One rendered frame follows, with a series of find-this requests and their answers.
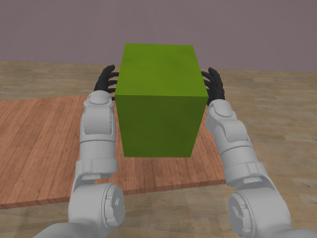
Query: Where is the right robot forearm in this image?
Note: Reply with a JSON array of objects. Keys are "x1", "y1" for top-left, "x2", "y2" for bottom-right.
[{"x1": 205, "y1": 99, "x2": 291, "y2": 221}]

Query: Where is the table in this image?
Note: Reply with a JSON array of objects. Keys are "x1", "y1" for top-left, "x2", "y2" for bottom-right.
[{"x1": 0, "y1": 93, "x2": 226, "y2": 210}]

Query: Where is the carton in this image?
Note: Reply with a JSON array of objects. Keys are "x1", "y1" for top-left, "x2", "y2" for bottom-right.
[{"x1": 114, "y1": 43, "x2": 209, "y2": 158}]

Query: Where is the robot left hand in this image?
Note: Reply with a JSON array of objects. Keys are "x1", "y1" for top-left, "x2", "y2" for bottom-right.
[{"x1": 93, "y1": 64, "x2": 119, "y2": 101}]

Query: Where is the robot right hand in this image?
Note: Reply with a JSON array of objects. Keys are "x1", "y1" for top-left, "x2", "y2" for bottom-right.
[{"x1": 201, "y1": 67, "x2": 225, "y2": 107}]

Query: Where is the robot left upper arm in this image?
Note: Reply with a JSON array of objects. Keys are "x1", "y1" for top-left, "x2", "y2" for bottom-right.
[{"x1": 33, "y1": 182, "x2": 126, "y2": 238}]

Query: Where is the left robot forearm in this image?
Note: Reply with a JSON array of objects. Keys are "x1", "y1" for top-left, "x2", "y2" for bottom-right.
[{"x1": 67, "y1": 90, "x2": 118, "y2": 219}]

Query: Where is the robot right upper arm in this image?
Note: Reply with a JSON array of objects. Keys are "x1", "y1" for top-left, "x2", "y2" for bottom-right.
[{"x1": 228, "y1": 186, "x2": 317, "y2": 238}]

